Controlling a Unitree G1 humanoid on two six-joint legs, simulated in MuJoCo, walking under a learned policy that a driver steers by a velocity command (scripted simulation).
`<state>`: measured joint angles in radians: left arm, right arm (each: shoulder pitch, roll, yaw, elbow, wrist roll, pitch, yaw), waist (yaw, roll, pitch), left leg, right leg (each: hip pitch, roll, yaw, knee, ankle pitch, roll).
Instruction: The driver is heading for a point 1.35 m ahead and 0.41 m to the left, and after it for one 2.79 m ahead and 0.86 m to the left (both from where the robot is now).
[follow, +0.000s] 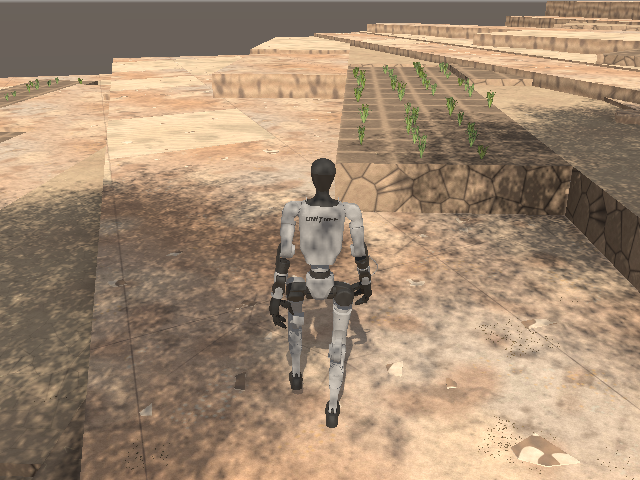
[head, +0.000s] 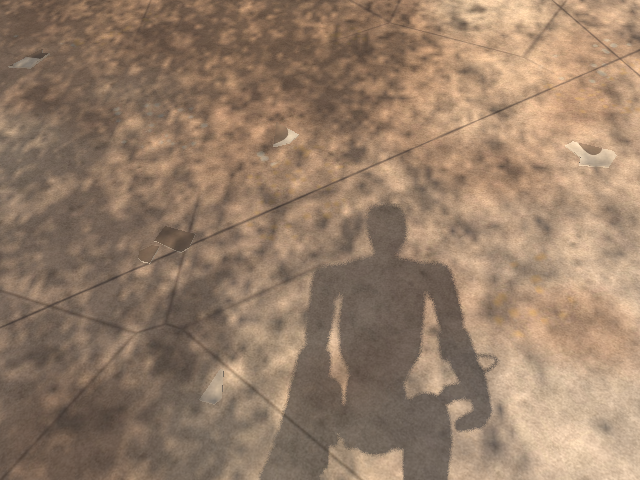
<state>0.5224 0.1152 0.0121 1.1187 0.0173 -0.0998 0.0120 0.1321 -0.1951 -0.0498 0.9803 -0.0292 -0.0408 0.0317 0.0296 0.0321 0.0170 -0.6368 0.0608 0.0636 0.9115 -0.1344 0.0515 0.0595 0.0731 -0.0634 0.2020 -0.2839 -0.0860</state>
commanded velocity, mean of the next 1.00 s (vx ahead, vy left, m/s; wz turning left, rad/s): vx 0.32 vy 0.00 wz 0.02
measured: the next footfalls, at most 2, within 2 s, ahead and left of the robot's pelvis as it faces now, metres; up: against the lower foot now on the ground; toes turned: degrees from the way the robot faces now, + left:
left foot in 0.18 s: +0.28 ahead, +0.08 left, +0.00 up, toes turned +4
right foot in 0.68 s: +0.55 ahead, -0.07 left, +0.00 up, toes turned -3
